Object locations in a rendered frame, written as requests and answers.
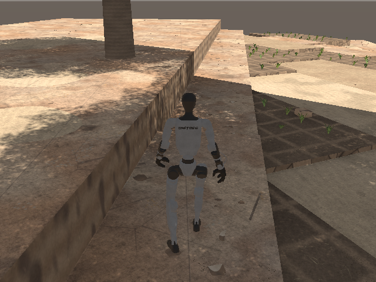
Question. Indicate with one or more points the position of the robot right upper arm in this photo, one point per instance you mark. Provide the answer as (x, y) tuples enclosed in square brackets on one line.
[(209, 134)]

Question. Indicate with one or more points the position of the robot right hand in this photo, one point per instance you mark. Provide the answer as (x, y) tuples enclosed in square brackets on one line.
[(222, 174)]

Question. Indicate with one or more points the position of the robot left hand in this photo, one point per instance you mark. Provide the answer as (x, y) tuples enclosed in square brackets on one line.
[(163, 159)]

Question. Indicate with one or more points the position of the right robot forearm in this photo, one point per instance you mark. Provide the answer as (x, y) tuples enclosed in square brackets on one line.
[(217, 158)]

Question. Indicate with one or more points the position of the left robot forearm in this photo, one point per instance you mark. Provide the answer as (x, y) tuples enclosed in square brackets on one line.
[(160, 152)]

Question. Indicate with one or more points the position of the robot left upper arm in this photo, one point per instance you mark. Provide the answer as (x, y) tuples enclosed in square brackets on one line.
[(170, 123)]

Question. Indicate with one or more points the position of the left robot foot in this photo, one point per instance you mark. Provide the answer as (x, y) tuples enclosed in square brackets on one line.
[(174, 248)]

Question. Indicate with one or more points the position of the robot right shin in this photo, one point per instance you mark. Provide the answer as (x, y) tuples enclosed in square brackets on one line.
[(198, 207)]

